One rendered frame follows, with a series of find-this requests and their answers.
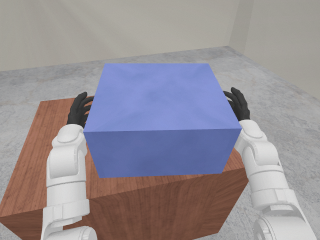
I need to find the left robot forearm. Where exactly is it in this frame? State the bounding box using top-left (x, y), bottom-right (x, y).
top-left (40, 124), bottom-right (90, 240)

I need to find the robot left upper arm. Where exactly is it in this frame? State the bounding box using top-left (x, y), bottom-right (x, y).
top-left (45, 226), bottom-right (98, 240)

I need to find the pedestal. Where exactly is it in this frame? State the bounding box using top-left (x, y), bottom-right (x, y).
top-left (0, 96), bottom-right (249, 240)

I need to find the robot right upper arm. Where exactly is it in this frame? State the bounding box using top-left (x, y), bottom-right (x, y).
top-left (253, 216), bottom-right (316, 240)

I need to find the robot left hand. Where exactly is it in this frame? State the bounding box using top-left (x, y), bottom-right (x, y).
top-left (66, 91), bottom-right (94, 129)

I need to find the carton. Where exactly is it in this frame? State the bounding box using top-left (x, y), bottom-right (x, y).
top-left (83, 63), bottom-right (242, 178)

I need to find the robot right hand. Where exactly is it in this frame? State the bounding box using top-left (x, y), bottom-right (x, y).
top-left (223, 87), bottom-right (250, 121)

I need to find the right robot forearm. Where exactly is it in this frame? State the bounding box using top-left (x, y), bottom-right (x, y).
top-left (234, 119), bottom-right (317, 240)

